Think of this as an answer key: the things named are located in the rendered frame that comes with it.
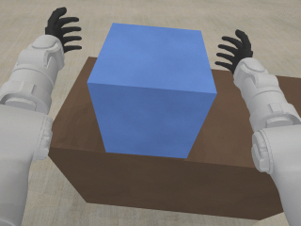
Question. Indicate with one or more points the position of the robot left upper arm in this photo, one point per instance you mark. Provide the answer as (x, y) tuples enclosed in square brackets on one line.
[(25, 136)]

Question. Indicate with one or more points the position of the robot right forearm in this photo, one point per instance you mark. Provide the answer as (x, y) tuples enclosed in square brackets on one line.
[(265, 101)]

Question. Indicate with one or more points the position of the right robot hand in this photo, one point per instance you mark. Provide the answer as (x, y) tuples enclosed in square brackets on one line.
[(243, 50)]

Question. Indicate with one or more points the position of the left robot hand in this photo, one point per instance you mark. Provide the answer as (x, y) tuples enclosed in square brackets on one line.
[(54, 25)]

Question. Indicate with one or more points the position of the pedestal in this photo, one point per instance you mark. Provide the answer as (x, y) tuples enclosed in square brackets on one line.
[(218, 177)]

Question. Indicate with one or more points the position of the robot right upper arm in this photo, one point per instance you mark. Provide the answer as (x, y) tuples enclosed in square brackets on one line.
[(277, 151)]

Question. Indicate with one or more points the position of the robot left forearm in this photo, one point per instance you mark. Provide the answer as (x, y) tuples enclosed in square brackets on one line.
[(33, 77)]

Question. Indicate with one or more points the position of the carton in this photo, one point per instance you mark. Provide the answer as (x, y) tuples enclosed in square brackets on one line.
[(151, 88)]

